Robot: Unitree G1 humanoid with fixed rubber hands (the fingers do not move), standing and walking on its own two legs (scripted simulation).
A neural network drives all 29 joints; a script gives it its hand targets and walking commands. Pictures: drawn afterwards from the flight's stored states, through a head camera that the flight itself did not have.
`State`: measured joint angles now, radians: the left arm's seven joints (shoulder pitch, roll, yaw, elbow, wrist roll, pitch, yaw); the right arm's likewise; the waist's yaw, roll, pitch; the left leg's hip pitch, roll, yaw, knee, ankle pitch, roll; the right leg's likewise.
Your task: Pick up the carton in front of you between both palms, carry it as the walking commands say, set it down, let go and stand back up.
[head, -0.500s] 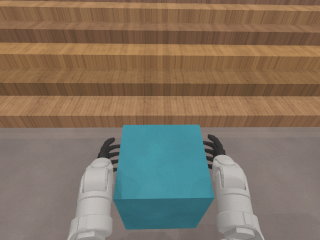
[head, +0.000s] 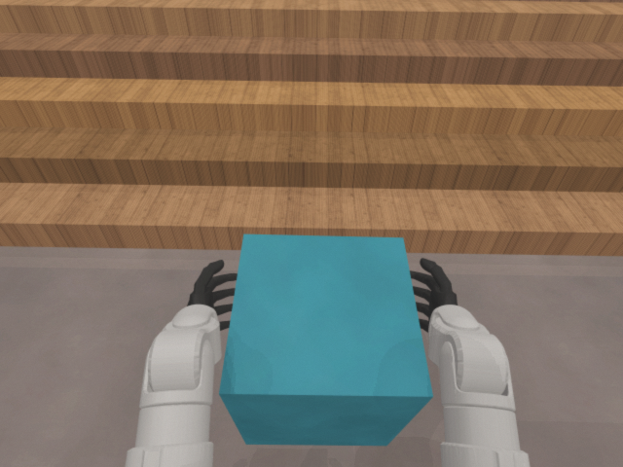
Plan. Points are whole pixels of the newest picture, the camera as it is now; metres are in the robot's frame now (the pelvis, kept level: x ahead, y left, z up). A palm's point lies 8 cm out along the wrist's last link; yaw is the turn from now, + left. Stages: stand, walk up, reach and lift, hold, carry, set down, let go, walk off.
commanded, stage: carry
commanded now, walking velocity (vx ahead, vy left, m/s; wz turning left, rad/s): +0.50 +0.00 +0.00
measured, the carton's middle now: (320, 347) +0.28 -0.01 +0.00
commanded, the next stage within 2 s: none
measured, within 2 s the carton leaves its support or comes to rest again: neither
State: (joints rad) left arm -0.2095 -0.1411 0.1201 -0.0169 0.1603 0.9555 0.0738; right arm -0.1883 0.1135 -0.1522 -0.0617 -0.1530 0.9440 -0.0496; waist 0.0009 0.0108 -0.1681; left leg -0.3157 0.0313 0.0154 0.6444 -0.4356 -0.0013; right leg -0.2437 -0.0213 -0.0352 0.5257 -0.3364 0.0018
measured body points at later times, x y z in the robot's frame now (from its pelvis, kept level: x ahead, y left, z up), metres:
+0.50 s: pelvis +0.25 -0.03 +0.01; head +0.26 -0.04 +0.46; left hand +0.52 +0.13 +0.09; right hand +0.54 -0.17 +0.09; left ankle +0.22 +0.10 -0.66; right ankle +0.19 -0.10 -0.73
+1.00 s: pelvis +0.59 +0.02 +0.02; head +0.61 +0.03 +0.47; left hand +0.87 +0.15 +0.07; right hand +0.85 -0.16 +0.08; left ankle +0.55 +0.08 -0.73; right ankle +0.63 -0.14 -0.67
